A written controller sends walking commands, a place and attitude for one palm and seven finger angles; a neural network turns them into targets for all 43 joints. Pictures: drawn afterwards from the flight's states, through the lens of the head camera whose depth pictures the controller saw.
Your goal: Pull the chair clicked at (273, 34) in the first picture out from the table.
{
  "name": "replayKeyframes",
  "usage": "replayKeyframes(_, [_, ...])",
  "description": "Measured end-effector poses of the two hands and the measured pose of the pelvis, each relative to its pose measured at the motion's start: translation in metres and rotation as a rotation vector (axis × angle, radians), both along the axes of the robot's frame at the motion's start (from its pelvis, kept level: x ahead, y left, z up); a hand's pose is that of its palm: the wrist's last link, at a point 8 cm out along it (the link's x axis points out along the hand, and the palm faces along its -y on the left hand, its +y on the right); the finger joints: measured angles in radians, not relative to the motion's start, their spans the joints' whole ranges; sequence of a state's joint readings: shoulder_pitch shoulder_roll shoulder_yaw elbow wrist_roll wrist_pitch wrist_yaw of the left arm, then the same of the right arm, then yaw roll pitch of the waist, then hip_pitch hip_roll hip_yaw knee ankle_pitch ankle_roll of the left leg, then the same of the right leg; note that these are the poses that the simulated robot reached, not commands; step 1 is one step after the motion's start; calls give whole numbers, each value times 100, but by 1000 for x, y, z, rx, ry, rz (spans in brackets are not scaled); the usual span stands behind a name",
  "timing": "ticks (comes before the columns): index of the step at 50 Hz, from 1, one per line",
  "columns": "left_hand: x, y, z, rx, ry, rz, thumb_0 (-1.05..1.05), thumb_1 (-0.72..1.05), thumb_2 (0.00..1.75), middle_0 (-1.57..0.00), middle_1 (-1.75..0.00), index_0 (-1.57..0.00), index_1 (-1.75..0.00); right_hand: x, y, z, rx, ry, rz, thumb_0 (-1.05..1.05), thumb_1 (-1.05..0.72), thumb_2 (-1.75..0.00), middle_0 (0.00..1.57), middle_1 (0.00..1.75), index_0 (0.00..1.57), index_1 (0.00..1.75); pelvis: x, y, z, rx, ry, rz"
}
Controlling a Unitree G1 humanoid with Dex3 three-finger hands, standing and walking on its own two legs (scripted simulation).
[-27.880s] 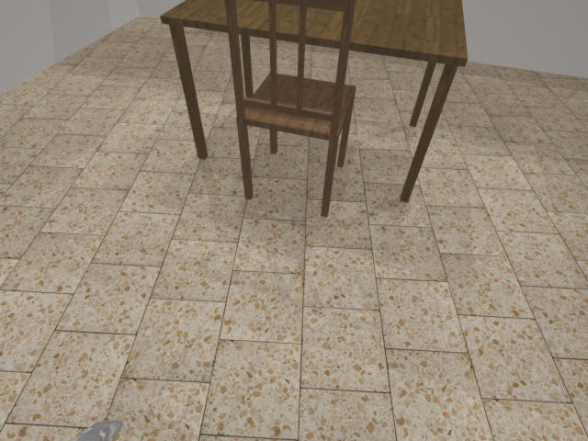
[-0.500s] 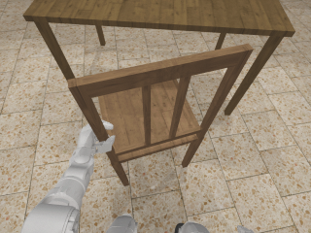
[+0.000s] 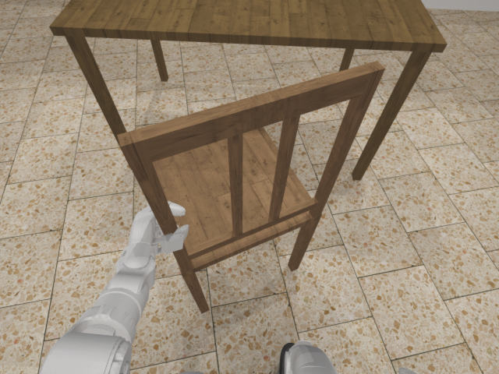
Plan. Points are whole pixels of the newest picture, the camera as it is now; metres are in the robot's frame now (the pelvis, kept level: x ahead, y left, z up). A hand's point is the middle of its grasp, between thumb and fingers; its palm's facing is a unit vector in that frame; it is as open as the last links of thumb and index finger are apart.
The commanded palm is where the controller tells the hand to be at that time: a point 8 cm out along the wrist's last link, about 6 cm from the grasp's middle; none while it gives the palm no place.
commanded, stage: step backward, pulling the chair out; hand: left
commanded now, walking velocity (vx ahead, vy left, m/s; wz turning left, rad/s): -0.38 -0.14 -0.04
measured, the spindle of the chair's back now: (236, 193) +0.44 +0.02 -0.03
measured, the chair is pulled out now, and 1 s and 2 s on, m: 0.37 0.59 0.62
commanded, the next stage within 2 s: stop walking, hand still on the chair in 0.30 s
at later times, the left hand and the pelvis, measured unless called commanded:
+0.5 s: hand (159, 299) +0.24 +0.15 -0.06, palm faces +0.00 -0.98 -0.20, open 6.0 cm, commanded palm +0.23 +0.20 -0.03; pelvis -0.10 +0.02 +0.00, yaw -4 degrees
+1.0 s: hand out of the picture +0.13 +0.18 -0.06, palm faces +0.03 -0.98 -0.20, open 6.1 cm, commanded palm +0.12 +0.23 -0.03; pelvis -0.11 +0.02 +0.02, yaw -6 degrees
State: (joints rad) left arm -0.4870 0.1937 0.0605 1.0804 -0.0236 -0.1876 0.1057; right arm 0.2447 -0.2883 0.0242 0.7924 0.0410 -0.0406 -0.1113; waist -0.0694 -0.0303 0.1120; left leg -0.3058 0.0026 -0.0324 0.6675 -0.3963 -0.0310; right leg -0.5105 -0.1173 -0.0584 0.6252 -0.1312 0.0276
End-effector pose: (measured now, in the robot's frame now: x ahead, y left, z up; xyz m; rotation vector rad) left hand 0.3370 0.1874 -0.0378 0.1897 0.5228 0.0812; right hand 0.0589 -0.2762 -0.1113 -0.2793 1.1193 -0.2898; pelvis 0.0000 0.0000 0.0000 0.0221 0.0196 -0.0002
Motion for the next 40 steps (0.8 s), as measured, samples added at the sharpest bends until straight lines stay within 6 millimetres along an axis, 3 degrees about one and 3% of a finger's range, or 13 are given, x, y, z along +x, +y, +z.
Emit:
replayKeyframes(5, [-21, 7, 1, -10, 15, -2, 4, 57, 67, -20, -128, -50, -145, -23, 11, 6, 0, 20, -3, 1, -90, -90, 20, 30, 20, 30, -16, 6, 5, -5, -9, -22])
replayKeyframes(12, [-49, 10, 1, 3, 15, 24, 4, 55, 70, -23, -126, -49, -145, -41, 26, -3, 84, 10, 7, 1, -90, -90, 20, 30, 21, 30, -43, -1, 7, -44, -17, -32])
replayKeyframes(19, [-76, 13, 2, -11, 24, -3, 4, 57, 67, -20, -126, -49, -145, -64, 26, 6, 17, -61, -19, 0, -90, -90, 20, 30, 21, 30, -78, 18, 4, -17, -43, -27])
replayKeyframes(24, [-107, 15, 2, -9, 15, -27, 3, 58, 66, -20, -125, -49, -145, -84, 36, 10, 37, -96, -28, 0, -90, -90, 20, 30, 21, 30, -99, 20, 5, -40, -61, -61])
replayKeyframes(33, [-170, 13, 2, 1, 7, 11, 2, 56, 68, -22, -124, -49, -145, -108, 41, 5, 109, -113, -28, 1, -90, -90, 20, 30, 21, 30, -109, 3, 6, -14, -107, -64])
replayKeyframes(40, [-197, 22, 1, 3, -3, -14, 2, 56, 68, -22, -126, -50, -145, -112, 26, 17, 15, -188, -54, 1, -90, -90, 20, 30, 21, 30, -115, 20, 7, -31, -89, -103])
